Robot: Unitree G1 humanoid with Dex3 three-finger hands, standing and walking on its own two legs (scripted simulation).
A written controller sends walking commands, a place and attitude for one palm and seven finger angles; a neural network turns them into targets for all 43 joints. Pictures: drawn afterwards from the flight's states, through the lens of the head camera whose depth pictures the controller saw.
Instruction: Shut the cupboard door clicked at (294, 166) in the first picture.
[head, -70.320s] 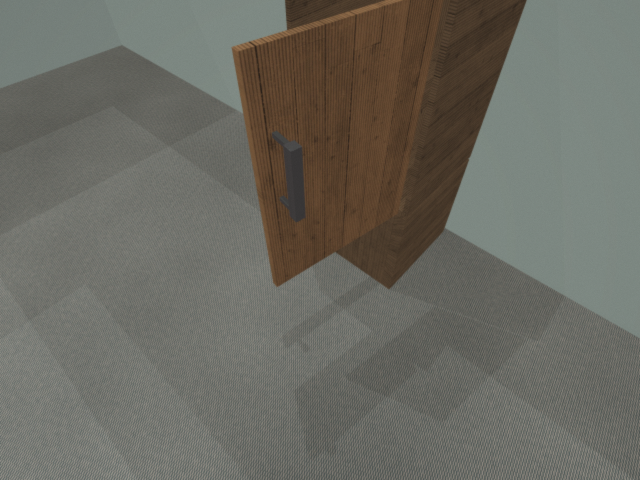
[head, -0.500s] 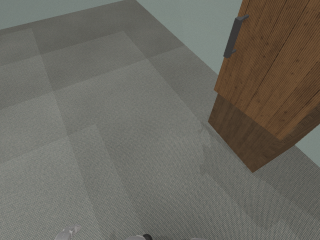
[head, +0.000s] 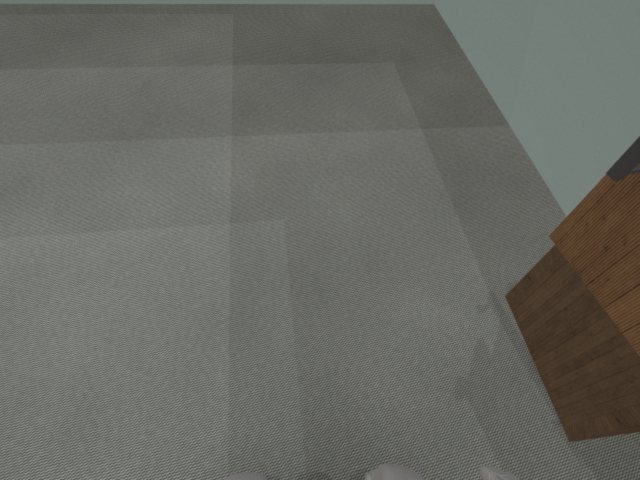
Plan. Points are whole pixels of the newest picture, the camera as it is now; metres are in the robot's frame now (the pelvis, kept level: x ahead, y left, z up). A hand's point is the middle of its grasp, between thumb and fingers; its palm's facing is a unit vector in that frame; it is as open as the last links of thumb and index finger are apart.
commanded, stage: walk to a spot facing it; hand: left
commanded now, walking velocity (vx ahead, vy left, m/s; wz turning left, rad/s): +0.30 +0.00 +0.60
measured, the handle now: out of the picture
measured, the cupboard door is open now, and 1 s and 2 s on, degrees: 9 9 9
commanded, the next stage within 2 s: turn to face it in 0.66 s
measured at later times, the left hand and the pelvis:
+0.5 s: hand out of the picture +0.08 +0.15 -0.15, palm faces +0.37 -0.91 -0.20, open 7.4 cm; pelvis +0.13 -0.02 +0.02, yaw +21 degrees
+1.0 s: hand (135, 370) +0.26 +0.30 -0.15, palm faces +0.48 -0.85 -0.23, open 7.4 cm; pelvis +0.28 +0.08 +0.01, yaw +27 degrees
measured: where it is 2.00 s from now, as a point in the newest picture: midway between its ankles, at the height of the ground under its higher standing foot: (274, 402)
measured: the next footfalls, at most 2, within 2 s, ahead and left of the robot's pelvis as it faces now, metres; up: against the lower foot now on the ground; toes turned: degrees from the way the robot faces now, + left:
right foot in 0.22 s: +0.14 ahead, -0.14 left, +0.00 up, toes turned +3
left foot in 0.64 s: +0.25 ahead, +0.17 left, +0.00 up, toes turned +32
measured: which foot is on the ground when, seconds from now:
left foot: down 0.00-0.20, up 0.22-0.62, down 0.64-1.00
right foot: up 0.00-0.20, down 0.22-0.64, up 0.66-1.00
